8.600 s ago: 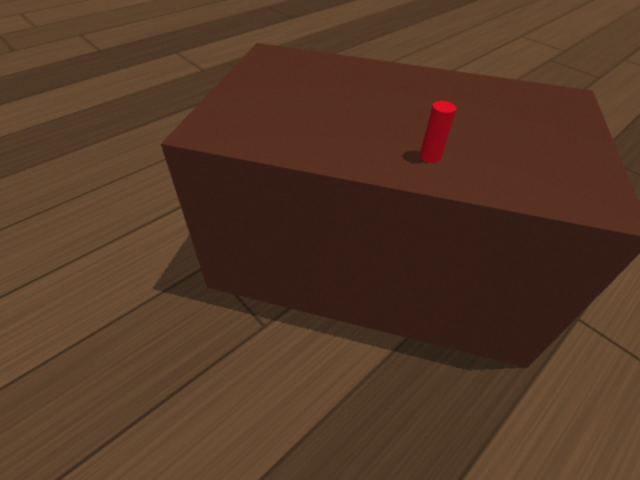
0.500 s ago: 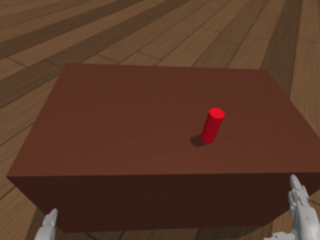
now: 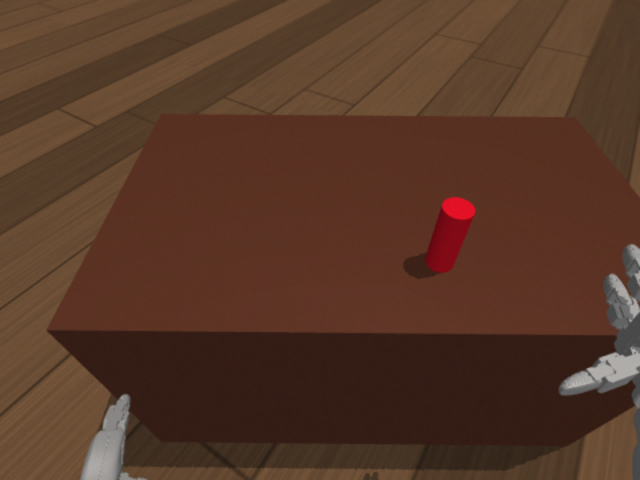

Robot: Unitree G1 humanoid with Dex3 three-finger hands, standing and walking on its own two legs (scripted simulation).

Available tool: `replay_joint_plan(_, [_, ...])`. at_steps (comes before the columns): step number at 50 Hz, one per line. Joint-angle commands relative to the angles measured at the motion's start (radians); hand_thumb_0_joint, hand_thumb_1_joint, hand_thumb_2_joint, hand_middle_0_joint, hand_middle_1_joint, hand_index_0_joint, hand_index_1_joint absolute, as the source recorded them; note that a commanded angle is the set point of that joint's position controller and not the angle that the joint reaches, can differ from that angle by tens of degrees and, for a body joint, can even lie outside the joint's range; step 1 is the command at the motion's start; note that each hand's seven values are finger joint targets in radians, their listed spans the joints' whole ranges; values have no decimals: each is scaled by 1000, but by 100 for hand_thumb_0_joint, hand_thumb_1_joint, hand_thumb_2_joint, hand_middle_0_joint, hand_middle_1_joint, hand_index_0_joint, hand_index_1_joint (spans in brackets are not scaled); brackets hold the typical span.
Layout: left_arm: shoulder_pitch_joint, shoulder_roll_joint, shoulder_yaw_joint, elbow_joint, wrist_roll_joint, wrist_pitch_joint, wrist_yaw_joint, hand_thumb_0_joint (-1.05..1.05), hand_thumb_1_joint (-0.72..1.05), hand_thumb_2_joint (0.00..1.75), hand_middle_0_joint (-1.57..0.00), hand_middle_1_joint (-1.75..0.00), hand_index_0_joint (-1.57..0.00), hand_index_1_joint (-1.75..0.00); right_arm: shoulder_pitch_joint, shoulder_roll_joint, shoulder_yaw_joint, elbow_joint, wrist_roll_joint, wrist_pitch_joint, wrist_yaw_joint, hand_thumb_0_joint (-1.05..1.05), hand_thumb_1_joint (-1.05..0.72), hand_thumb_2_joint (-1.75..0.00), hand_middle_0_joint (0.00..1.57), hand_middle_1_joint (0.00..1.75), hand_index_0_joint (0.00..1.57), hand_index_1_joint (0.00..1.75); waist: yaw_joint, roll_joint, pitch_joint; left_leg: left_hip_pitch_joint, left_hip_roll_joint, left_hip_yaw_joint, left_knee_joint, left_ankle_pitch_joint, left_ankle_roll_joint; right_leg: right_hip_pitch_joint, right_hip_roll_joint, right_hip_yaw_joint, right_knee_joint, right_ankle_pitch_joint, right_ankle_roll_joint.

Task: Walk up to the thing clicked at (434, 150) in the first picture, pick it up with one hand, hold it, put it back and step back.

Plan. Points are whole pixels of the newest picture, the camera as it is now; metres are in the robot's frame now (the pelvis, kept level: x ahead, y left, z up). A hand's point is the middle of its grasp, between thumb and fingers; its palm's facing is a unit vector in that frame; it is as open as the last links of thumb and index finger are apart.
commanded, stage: go down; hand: right
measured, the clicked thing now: (448, 236) +0.54 -0.21 -0.04
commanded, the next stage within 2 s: none
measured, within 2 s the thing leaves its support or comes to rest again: neither
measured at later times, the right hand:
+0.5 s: hand (610, 285) +0.36 -0.35 +0.07, palm faces +0.18 +0.98 +0.02, open 17.4 cm
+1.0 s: hand (614, 253) +0.41 -0.37 +0.08, palm faces +0.18 +0.98 +0.02, open 17.5 cm
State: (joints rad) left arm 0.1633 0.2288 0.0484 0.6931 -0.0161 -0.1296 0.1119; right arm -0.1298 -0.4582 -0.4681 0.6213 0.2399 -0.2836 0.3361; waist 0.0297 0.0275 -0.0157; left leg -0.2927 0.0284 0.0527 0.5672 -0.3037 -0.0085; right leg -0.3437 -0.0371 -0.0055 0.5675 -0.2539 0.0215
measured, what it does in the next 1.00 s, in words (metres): stands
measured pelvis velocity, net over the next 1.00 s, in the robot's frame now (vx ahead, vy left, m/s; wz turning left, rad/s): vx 0.01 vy -0.02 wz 0.02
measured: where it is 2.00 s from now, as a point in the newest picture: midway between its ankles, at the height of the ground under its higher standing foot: outside the picture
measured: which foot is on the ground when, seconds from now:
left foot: down 0.00-1.00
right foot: down 0.00-1.00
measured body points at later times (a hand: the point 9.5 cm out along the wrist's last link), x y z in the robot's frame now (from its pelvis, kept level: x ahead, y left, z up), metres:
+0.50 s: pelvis +0.00 -0.02 -0.01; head +0.03 -0.05 +0.43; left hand +0.15 +0.24 -0.07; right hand +0.34 -0.40 +0.07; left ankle -0.01 +0.12 -0.73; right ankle +0.03 -0.13 -0.73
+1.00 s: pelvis +0.01 -0.02 -0.03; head +0.07 -0.05 +0.41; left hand +0.15 +0.25 -0.08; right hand +0.39 -0.43 +0.08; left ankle -0.01 +0.12 -0.73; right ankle +0.03 -0.13 -0.73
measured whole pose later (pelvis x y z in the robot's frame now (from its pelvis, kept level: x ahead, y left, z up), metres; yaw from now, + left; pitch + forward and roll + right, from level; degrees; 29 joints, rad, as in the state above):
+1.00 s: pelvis +0.01 -0.02 -0.03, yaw +1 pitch +13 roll +3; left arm 0.27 0.26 -0.06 0.48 0.01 -0.20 0.12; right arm -0.62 -0.82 -0.64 1.18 0.21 -0.30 0.55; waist 0.12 0.03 -0.11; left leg -0.63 0.01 0.05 0.78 -0.39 -0.02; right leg -0.71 -0.07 0.01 0.86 -0.38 0.01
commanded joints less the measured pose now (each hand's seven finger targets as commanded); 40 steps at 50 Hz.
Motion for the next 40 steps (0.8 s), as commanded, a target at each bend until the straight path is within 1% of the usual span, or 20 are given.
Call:
replay_joint_plan(1, [-21,168,26,-176,-3,-61,28,0,-52,2,-6,-6,-6,-5,-305,-346,-122,-13,73,-75,87,0,57,-3,4,5,4,5,7,-70,-223,-23,-16,-29,-43,228,-2,61,28,15,-13,166,-39])
replay_joint_plan(3, [-19,208,67,-190,-7,-66,33,0,-53,2,-6,-6,-7,-5,-340,-377,-139,32,89,-80,112,0,55,-4,4,5,4,5,7,-83,-233,-45,-19,-25,-32,208,3,55,25,17,-9,155,-36])
replay_joint_plan(7, [-61,130,-11,-169,-5,-84,19,0,-52,2,-6,-6,-7,-5,-450,-410,-136,67,98,-113,153,0,60,-5,2,6,4,6,-21,-151,-240,-109,-31,-15,19,139,18,-12,12,21,30,121,-27])
replay_joint_plan(10, [-67,153,-9,-202,-2,-100,23,0,-53,3,-6,-6,-7,-5,-505,-428,-127,44,86,-129,166,0,58,-5,3,6,4,6,-18,-198,-339,-124,-42,-13,43,113,26,31,-4,33,42,144,-17])
replay_joint_plan(11, [-81,138,-32,-228,-1,-103,22,0,-52,3,-6,-7,-7,-6,-514,-439,-128,50,79,-130,167,0,57,-5,3,6,4,6,-26,-196,-371,-118,-46,-10,47,109,26,40,-9,39,44,157,-13])
replay_joint_plan(12, [-52,133,-37,-215,1,-104,24,0,-53,3,-6,-6,-6,-6,-501,-410,-107,82,81,-125,173,0,55,-5,3,6,4,6,-13,-187,-370,-129,-50,-10,47,122,24,41,-11,38,52,178,-13])
replay_joint_plan(16, [-8,246,29,-258,7,-102,45,0,-54,3,-6,-6,-6,-6,-567,-504,-144,78,66,-106,154,0,48,-5,5,5,5,5,19,-172,-432,-115,-55,-5,40,167,21,91,-15,42,54,247,-14])
replay_joint_plan(17, [-1,234,17,-271,6,-102,44,0,-53,3,-6,-7,-7,-6,-549,-480,-135,109,67,-101,151,0,47,-4,5,5,5,5,18,-161,-398,-120,-56,-3,35,167,19,87,-12,38,55,237,-15])
replay_joint_plan(18, [32,268,60,-271,8,-102,49,0,-53,3,-6,-6,-7,-6,-610,-494,-140,61,68,-104,142,0,48,-5,5,5,5,5,35,-161,-397,-126,-54,-5,31,163,19,81,-8,36,52,211,-16])
replay_joint_plan(21, [80,164,-23,-238,3,-103,35,0,-54,4,-6,-6,-6,-6,-574,-457,-117,153,47,-96,124,0,49,-5,5,5,5,5,29,-141,-235,-156,-51,-5,13,97,20,-12,1,23,30,74,-23])
replay_joint_plan(22, [97,144,-32,-234,1,-103,30,0,-54,4,-6,-6,-6,-6,-576,-439,-102,167,45,-96,129,0,50,-5,5,5,5,5,39,-139,-220,-179,-53,-6,16,85,20,-22,-6,27,27,54,-23])
replay_joint_plan(23, [80,106,-68,-238,3,-106,23,0,-54,4,-6,-6,-6,-6,-580,-438,-86,180,31,-95,131,0,50,-4,5,5,5,5,35,-160,-223,-182,-49,-13,17,84,19,-34,0,20,36,46,-24])
replay_joint_plan(25, [84,145,-38,-253,6,-113,25,0,-53,4,-6,-6,-6,-5,-630,-483,-87,145,30,-98,139,0,52,-4,5,5,5,5,51,-192,-262,-208,-50,-11,32,98,19,-10,-6,25,47,66,-21])
replay_joint_plan(28, [90,188,1,-236,11,-118,23,0,-54,4,-6,-6,-6,-6,-682,-556,-135,138,38,-91,150,0,54,-4,5,5,5,5,52,-222,-324,-224,-45,-15,68,148,17,0,-6,29,93,147,-20])
replay_joint_plan(31, [53,225,27,-277,13,-125,24,0,-55,5,-5,-6,-5,-6,-732,-583,-157,153,47,-93,164,0,55,-4,5,5,5,5,57,-225,-371,-241,-49,-11,84,145,18,20,-14,42,114,181,-17])
replay_joint_plan(34, [34,193,-22,-343,7,-128,24,0,-55,5,-5,-6,-5,-6,-745,-609,-169,206,38,-95,169,0,52,-4,5,5,5,5,51,-174,-414,-204,-48,-13,86,160,15,8,-8,41,131,164,-27])
replay_joint_plan(35, [44,164,-57,-332,8,-125,25,0,-55,6,-5,-6,-5,-6,-725,-610,-169,262,31,-88,173,0,53,-4,5,5,5,5,44,-162,-404,-202,-50,-11,94,172,15,-15,-7,43,137,192,-25])
replay_joint_plan(36, [38,161,-60,-327,9,-123,23,0,-55,5,-5,-6,-5,-6,-724,-626,-177,272,32,-91,179,0,52,-4,5,5,5,5,37,-173,-404,-200,-48,-14,98,183,15,-33,-5,41,148,199,-28])
replay_joint_plan(38, [71,210,-12,-315,12,-119,29,0,-55,5,-5,-6,-5,-6,-737,-674,-197,292,23,-87,189,0,54,-4,5,5,5,5,49,-188,-429,-218,-45,-21,108,204,16,-28,-2,39,167,220,-33])
replay_joint_plan(40, [74,200,-34,-323,17,-117,26,0,-55,6,-5,-6,-5,-6,-743,-691,-201,327,10,-78,198,0,54,-4,5,5,5,5,44,-185,-422,-218,-43,-23,112,206,17,-55,3,35,173,211,-35])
